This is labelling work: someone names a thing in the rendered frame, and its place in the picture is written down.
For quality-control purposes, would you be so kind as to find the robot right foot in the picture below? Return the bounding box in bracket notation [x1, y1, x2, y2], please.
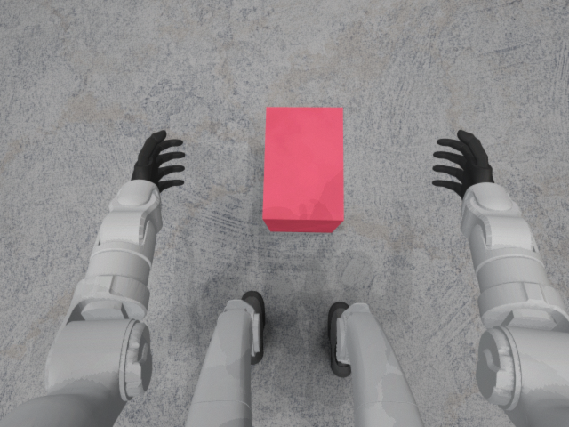
[328, 302, 351, 377]

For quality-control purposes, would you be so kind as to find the robot left foot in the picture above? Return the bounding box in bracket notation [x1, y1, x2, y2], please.
[241, 291, 265, 365]

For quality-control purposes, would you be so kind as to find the robot right upper arm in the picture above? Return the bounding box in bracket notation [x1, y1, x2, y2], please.
[476, 325, 569, 427]

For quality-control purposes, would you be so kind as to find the robot right hand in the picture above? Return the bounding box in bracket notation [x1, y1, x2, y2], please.
[432, 130, 494, 200]

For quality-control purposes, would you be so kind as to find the left robot forearm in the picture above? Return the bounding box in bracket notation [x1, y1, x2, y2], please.
[44, 180, 163, 393]

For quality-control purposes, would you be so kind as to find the carton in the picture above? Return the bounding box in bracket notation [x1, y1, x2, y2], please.
[262, 107, 344, 233]

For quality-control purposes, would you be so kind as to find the robot foot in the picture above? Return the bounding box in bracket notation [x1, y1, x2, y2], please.
[241, 291, 265, 365]
[328, 302, 351, 377]

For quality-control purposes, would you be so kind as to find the robot left upper arm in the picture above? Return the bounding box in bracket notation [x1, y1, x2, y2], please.
[0, 318, 152, 427]

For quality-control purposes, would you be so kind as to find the right robot forearm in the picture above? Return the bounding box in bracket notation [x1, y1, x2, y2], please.
[460, 182, 569, 333]

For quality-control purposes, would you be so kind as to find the robot left hand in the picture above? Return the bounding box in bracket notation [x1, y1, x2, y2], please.
[131, 130, 185, 193]

